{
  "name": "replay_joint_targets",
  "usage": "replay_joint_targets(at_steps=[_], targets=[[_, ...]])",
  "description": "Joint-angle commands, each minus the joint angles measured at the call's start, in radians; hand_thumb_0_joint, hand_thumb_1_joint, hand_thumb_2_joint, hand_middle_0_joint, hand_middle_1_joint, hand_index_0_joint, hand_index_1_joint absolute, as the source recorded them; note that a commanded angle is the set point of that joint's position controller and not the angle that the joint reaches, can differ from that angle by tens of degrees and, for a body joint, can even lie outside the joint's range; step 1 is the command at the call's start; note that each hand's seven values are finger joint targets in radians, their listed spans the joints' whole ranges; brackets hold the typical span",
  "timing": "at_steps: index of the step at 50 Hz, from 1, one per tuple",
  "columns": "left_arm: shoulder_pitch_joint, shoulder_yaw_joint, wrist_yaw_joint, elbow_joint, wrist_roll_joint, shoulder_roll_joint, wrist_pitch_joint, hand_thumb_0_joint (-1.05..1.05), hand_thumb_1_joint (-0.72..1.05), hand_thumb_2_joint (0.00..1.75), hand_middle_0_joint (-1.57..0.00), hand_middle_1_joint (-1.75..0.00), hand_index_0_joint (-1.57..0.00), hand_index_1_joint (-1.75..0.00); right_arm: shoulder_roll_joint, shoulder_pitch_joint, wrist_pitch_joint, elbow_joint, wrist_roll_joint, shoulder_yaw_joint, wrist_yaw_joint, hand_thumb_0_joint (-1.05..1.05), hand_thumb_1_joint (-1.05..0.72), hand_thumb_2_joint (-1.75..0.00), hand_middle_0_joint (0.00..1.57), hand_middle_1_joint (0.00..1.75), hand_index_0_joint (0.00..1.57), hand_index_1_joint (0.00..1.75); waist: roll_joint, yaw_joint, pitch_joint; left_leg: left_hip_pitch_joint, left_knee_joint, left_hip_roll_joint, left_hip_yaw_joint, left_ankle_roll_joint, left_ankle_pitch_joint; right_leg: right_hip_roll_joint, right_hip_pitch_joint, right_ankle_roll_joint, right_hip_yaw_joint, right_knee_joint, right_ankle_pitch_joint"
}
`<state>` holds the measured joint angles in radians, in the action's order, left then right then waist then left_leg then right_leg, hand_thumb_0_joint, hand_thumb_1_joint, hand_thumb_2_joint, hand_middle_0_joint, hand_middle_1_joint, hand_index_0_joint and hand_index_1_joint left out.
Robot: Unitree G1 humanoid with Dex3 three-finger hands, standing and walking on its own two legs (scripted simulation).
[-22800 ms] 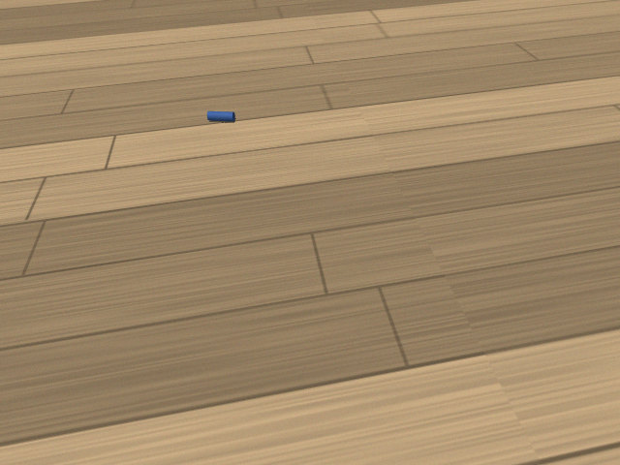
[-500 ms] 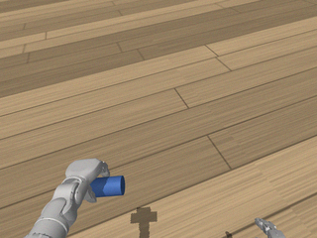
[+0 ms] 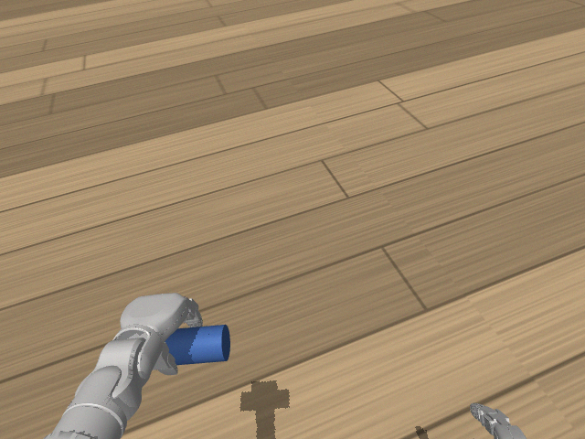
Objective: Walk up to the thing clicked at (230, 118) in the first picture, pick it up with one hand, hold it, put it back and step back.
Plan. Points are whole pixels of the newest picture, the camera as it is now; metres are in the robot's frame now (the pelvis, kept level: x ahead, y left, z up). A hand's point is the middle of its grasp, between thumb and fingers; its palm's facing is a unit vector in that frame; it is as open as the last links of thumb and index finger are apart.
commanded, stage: hold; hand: left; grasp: from above
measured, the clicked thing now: (178, 346) +0.30 +0.22 -0.08
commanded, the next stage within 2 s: crouch in 0.06 s
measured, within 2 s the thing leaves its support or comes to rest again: neither
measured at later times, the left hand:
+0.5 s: hand (174, 356) +0.29 +0.23 -0.09, palm faces -0.48 -0.02 -0.88, open 8.2 cm
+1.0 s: hand (215, 359) +0.38 +0.23 -0.33, palm faces -0.44 +0.03 -0.90, open 8.3 cm
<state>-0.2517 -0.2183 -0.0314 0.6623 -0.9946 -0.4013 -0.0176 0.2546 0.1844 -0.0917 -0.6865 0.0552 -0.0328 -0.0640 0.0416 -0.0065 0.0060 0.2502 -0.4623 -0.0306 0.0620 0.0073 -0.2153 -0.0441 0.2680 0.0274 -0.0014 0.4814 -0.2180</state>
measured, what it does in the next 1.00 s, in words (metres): lowers itself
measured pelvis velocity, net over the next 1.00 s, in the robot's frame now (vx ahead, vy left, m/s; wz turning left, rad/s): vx -0.05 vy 0.01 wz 0.00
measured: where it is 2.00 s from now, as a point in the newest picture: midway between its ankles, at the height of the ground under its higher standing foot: outside the picture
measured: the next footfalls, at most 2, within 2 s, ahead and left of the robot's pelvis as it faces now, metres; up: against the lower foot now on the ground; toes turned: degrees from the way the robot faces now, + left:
none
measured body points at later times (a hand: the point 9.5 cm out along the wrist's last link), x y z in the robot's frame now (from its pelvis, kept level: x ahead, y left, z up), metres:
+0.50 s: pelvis +0.00 +0.00 -0.01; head +0.04 +0.00 +0.44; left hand +0.31 +0.22 -0.04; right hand +0.13 -0.26 -0.13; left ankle +0.02 +0.13 -0.74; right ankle +0.02 -0.14 -0.74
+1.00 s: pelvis -0.05 +0.01 -0.20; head +0.13 +0.03 +0.21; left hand +0.40 +0.22 -0.28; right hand -0.03 -0.27 -0.32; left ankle +0.02 +0.13 -0.74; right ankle +0.02 -0.14 -0.74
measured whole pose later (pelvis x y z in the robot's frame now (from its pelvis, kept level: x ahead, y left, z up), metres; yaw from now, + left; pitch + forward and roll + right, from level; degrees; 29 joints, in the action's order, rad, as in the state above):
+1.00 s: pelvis -0.05 +0.01 -0.20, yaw +0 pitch +32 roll -3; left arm -0.77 -0.06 0.35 1.28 -1.17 -0.45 -0.03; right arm 0.24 0.27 0.00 -0.75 -0.05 -0.06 -0.02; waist 0.05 0.18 -0.18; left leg 1.58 -1.61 -0.05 -0.01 -0.01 -0.59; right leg -0.04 1.55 0.04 -0.01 1.56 -0.57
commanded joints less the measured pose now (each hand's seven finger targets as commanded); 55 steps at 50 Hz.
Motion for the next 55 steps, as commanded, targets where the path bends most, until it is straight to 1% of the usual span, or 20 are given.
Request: replay_joint_targets(at_steps=[1, 3, 5, 7, 9, 11, 16, 23, 25, 28, 31, 34, 37, 38, 41, 43, 45, 47, 49, 55], targets=[[-0.344, 0.106, 0.051, -0.191, -0.002, -0.203, -0.002, 0.0, 0.83, 0.46, -1.13, -0.46, -1.18, -0.42, 0.123, -0.088, 0.041, 0.135, -0.001, -0.039, -0.006, 0.0, -0.9, -0.9, 0.2, 0.3, 0.2, 0.3, -0.021, 0.003, -0.25, -0.117, 0.051, 0.04, -0.013, -0.021, 0.129, 0.055, -0.042, -0.033, -0.009, -0.081, 0.097], [-0.337, 0.132, 0.052, -0.205, -0.004, -0.231, -0.002, 0.0, 0.81, 0.44, -1.1, -0.47, -1.15, -0.42, 0.126, -0.083, 0.04, 0.133, 0.001, -0.044, -0.007, 0.0, -0.9, -0.9, 0.2, 0.3, 0.2, 0.3, -0.015, -0.006, -0.268, -0.12, 0.047, 0.04, -0.013, -0.02, 0.152, 0.055, -0.052, -0.032, -0.011, -0.077, 0.117], [-0.364, 0.102, 0.048, -0.24, -0.006, -0.207, -0.004, 0.0, 0.8, 0.46, -1.11, -0.46, -1.15, -0.42, 0.122, -0.083, 0.04, 0.135, -0.001, -0.042, -0.006, 0.0, -0.9, -0.9, 0.2, 0.3, 0.2, 0.3, -0.025, 0.004, -0.288, -0.135, 0.04, 0.042, -0.012, -0.022, 0.175, 0.053, -0.061, -0.03, -0.008, -0.073, 0.144], [-0.371, 0.128, 0.054, -0.227, -0.005, -0.236, 0.002, 0.0, 0.83, 0.45, -1.12, -0.46, -1.17, -0.42, 0.124, -0.088, 0.039, 0.131, 0.001, -0.041, -0.009, 0.0, -0.9, -0.9, 0.2, 0.3, 0.2, 0.3, -0.006, -0.003, -0.281, -0.133, 0.041, 0.044, -0.01, -0.02, 0.174, 0.053, -0.055, -0.031, -0.007, -0.078, 0.139], [-0.357, 0.109, 0.055, -0.211, 0.004, -0.205, 0.004, 0.0, 0.78, 0.42, -1.0, -0.46, -1.09, -0.38, 0.124, -0.086, 0.04, 0.13, 0.001, -0.038, -0.007, 0.0, -0.87, -0.89, 0.2, 0.3, 0.2, 0.3, -0.03, 0.004, -0.245, -0.118, 0.05, 0.039, -0.012, -0.02, 0.141, 0.057, -0.042, -0.031, -0.011, -0.083, 0.109], [-0.336, 0.104, 0.057, -0.175, -0.001, -0.198, 0.0, 0.0, 0.81, 0.42, -1.11, -0.44, -1.16, -0.39, 0.125, -0.082, 0.041, 0.128, 0.001, -0.041, -0.007, 0.0, -0.89, -0.9, 0.2, 0.3, 0.2, 0.3, -0.037, 0.01, -0.224, -0.103, 0.055, 0.035, -0.016, -0.019, 0.117, 0.06, -0.027, -0.033, -0.015, -0.084, 0.087], [-0.342, 0.084, 0.089, -0.13, -0.02, -0.167, -0.028, 0.0, 0.84, 0.45, -1.15, -0.43, -1.19, -0.39, 0.122, -0.068, 0.037, 0.123, -0.004, -0.043, -0.002, 0.0, -0.89, -0.9, 0.2, 0.3, 0.2, 0.3, -0.066, 0.029, -0.209, -0.076, 0.031, 0.044, -0.018, -0.021, 0.108, 0.052, 0.008, -0.03, -0.012, -0.069, 0.082], [-0.472, 0.098, 0.25, 0.081, -0.096, -0.172, -0.057, 0.0, 0.86, 0.49, -1.18, -0.4, -1.21, -0.38, 0.138, 0.004, 0.029, 0.058, -0.031, -0.06, 0.017, 0.0, -0.89, -0.9, 0.2, 0.3, 0.2, 0.3, -0.043, 0.073, -0.262, 0.042, -0.117, 0.041, -0.022, -0.011, 0.093, 0.048, 0.17, -0.031, -0.013, 0.055, 0.083], [-0.508, 0.076, 0.294, 0.151, -0.114, -0.124, -0.061, 0.0, 0.88, 0.5, -1.21, -0.39, -1.23, -0.38, 0.143, 0.036, 0.034, 0.034, -0.04, -0.07, 0.028, 0.0, -0.89, -0.9, 0.2, 0.3, 0.2, 0.3, -0.033, 0.088, -0.3, 0.106, -0.209, 0.035, -0.028, -0.004, 0.088, 0.05, 0.262, -0.034, -0.014, 0.14, 0.077], [-0.597, 0.076, 0.361, 0.228, -0.158, -0.11, -0.071, 0.0, 0.89, 0.5, -1.24, -0.37, -1.25, -0.36, 0.149, 0.082, 0.049, 0.02, -0.055, -0.086, 0.039, 0.0, -0.9, -0.9, 0.2, 0.3, 0.2, 0.3, 0.003, 0.104, -0.378, 0.256, -0.371, 0.031, -0.036, 0.005, 0.058, 0.052, 0.425, -0.044, -0.015, 0.295, 0.048], [-0.69, 0.101, 0.419, 0.287, -0.187, -0.139, -0.061, 0.0, 0.88, 0.46, -1.21, -0.39, -1.23, -0.36, 0.158, 0.124, 0.06, 0.02, -0.067, -0.094, 0.044, 0.0, -0.9, -0.9, 0.2, 0.3, 0.2, 0.3, 0.033, 0.115, -0.489, 0.372, -0.503, 0.025, -0.044, 0.0, 0.044, 0.058, 0.547, -0.049, -0.019, 0.424, 0.031], [-0.718, 0.135, 0.462, 0.395, -0.187, -0.176, -0.035, 0.0, 0.83, 0.47, -1.19, -0.37, -1.21, -0.35, 0.165, 0.14, 0.073, 0.023, -0.075, -0.093, 0.037, 0.0, -0.9, -0.9, 0.2, 0.3, 0.2, 0.3, 0.018, 0.12, -0.518, 0.532, -0.594, 0.026, -0.054, -0.005, -0.028, 0.059, 0.639, -0.049, -0.027, 0.524, -0.029], [-0.778, 0.152, 0.473, 0.421, -0.176, -0.208, -0.018, 0.0, 0.82, 0.47, -1.19, -0.35, -1.2, -0.34, 0.169, 0.16, 0.091, 0.015, -0.086, -0.097, 0.032, 0.0, -0.9, -0.9, 0.2, 0.3, 0.2, 0.3, 0.053, 0.125, -0.628, 0.636, -0.707, 0.022, -0.061, -0.012, -0.051, 0.061, 0.744, -0.055, -0.031, 0.633, -0.051], [-0.761, 0.141, 0.47, 0.461, -0.171, -0.181, -0.011, 0.0, 0.82, 0.46, -1.19, -0.34, -1.2, -0.33, 0.165, 0.165, 0.093, 0.014, -0.087, -0.094, 0.031, 0.0, -0.9, -0.9, 0.2, 0.3, 0.2, 0.3, 0.039, 0.138, -0.642, 0.684, -0.741, 0.022, -0.065, -0.014, -0.053, 0.061, 0.763, -0.057, -0.034, 0.677, -0.053], [-0.802, 0.168, 0.461, 0.424, -0.164, -0.225, -0.002, 0.0, 0.82, 0.52, -1.19, -0.36, -1.2, -0.36, 0.168, 0.176, 0.103, 0.01, -0.093, -0.099, 0.029, 0.0, -0.9, -0.9, 0.2, 0.3, 0.2, 0.3, 0.074, 0.133, -0.742, 0.781, -0.834, 0.026, -0.061, -0.018, -0.079, 0.058, 0.819, -0.061, -0.033, 0.766, -0.067], [-0.793, 0.165, 0.446, 0.468, -0.161, -0.209, 0.003, 0.0, 0.78, 0.51, -1.16, -0.37, -1.17, -0.37, 0.172, 0.182, 0.108, 0.012, -0.099, -0.098, 0.029, 0.0, -0.9, -0.9, 0.2, 0.3, 0.2, 0.3, 0.072, 0.164, -0.704, 0.836, -0.856, 0.018, -0.083, -0.013, -0.15, 0.051, 0.915, -0.063, -0.04, 0.809, -0.129], [-0.844, 0.192, 0.434, 0.46, -0.174, -0.276, 0.0, 0.0, 0.77, 0.48, -1.14, -0.38, -1.16, -0.36, 0.185, 0.186, 0.11, 0.003, -0.102, -0.099, 0.028, 0.0, -0.9, -0.9, 0.2, 0.3, 0.2, 0.3, 0.104, 0.157, -0.723, 0.863, -0.885, 0.014, -0.103, -0.008, -0.2, 0.049, 1.0, -0.067, -0.049, 0.864, -0.178], [-0.915, 0.196, 0.426, 0.415, -0.17, -0.274, -0.012, 0.0, 0.77, 0.47, -1.13, -0.36, -1.15, -0.35, 0.182, 0.187, 0.117, 0.006, -0.109, -0.095, 0.033, 0.0, -0.9, -0.9, 0.2, 0.3, 0.2, 0.3, 0.13, 0.175, -0.789, 0.884, -0.941, 0.012, -0.111, -0.01, -0.206, 0.049, 1.061, -0.07, -0.055, 0.923, -0.191], [-0.888, 0.202, 0.423, 0.489, -0.18, -0.282, -0.016, 0.0, 0.78, 0.46, -1.13, -0.37, -1.16, -0.35, 0.187, 0.191, 0.123, -0.001, -0.114, -0.088, 0.037, 0.0, -0.89, -0.9, 0.2, 0.3, 0.2, 0.3, 0.104, 0.194, -0.753, 0.969, -0.996, 0.015, -0.113, -0.016, -0.226, 0.047, 1.118, -0.067, -0.059, 0.968, -0.205], [-1.023, 0.238, 0.432, 0.479, -0.201, -0.359, -0.059, 0.0, 0.78, 0.46, -1.1, -0.41, -1.14, -0.37, 0.197, 0.206, 0.148, -0.008, -0.129, -0.067, 0.058, 0.0, -0.89, -0.9, 0.2, 0.3, 0.2, 0.3, 0.136, 0.23, -0.797, 1.104, -1.116, 0.02, -0.132, -0.019, -0.352, 0.037, 1.282, -0.066, -0.066, 1.084, -0.302]])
